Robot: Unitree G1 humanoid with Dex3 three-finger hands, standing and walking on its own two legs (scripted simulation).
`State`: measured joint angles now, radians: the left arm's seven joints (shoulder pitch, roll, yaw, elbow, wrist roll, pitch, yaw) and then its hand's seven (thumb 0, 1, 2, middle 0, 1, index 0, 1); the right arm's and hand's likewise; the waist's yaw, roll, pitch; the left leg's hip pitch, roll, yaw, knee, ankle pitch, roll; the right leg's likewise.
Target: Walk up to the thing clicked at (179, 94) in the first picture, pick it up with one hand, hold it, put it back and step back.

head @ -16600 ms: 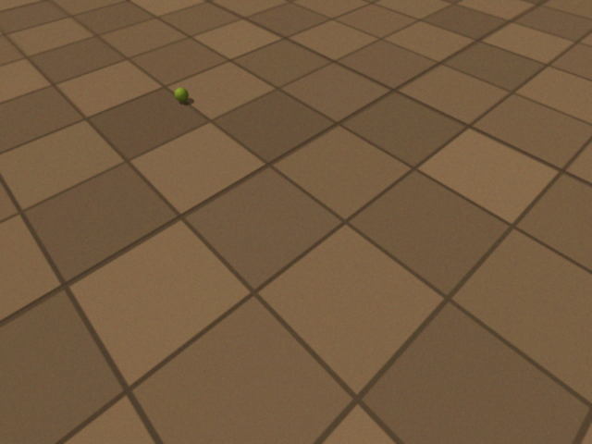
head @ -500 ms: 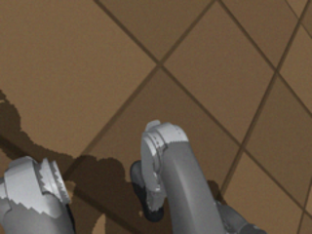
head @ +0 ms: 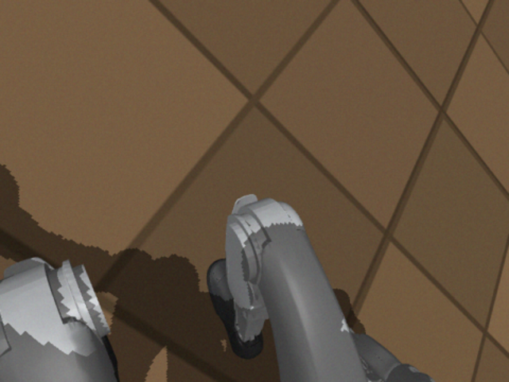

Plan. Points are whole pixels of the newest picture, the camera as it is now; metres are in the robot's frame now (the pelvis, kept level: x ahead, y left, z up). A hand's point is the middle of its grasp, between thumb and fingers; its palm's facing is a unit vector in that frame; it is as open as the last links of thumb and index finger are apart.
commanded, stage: close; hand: left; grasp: from above
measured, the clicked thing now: out of the picture +0.44 +0.34 -0.26
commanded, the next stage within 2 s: settle in 0.92 s
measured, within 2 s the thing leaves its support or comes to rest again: leaves its support in 1.30 s
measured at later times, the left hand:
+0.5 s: hand out of the picture +0.42 +0.33 -0.23, palm faces -0.44 -0.16 -0.88, open 10.5 cm
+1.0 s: hand out of the picture +0.42 +0.34 -0.23, palm faces -0.44 -0.17 -0.88, open 10.2 cm
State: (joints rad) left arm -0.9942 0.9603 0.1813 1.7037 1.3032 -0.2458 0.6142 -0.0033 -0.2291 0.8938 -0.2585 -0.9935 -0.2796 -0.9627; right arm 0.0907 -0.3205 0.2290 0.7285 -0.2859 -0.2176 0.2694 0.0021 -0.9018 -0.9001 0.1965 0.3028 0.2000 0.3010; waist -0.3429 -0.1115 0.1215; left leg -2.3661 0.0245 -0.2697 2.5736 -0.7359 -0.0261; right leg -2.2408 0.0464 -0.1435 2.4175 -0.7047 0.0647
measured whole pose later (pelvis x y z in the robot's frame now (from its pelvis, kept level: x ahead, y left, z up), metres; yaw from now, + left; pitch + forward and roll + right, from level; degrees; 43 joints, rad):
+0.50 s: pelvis +0.00 +0.00 +0.00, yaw +0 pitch +28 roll -13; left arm -1.01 0.96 0.15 1.74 1.32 -0.26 0.63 -0.01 -0.05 0.73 -0.38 -0.96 -0.47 -0.90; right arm 0.08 -0.34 0.23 0.72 -0.28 -0.22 0.26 0.00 -0.90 -0.90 0.20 0.30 0.20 0.30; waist -0.34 -0.12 0.12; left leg -2.36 0.03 -0.27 2.57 -0.72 -0.02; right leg -2.24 0.05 -0.14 2.41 -0.69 0.07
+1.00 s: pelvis +0.00 +0.00 +0.00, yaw +0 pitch +28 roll -13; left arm -1.01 0.98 0.16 1.73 1.28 -0.24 0.60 -0.01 -0.04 0.56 -0.52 -0.84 -0.61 -0.76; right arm 0.09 -0.34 0.24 0.71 -0.28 -0.22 0.26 0.00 -0.91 -0.90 0.20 0.30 0.20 0.30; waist -0.35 -0.11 0.13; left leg -2.36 0.03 -0.27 2.56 -0.72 -0.03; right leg -2.24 0.05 -0.15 2.41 -0.68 0.06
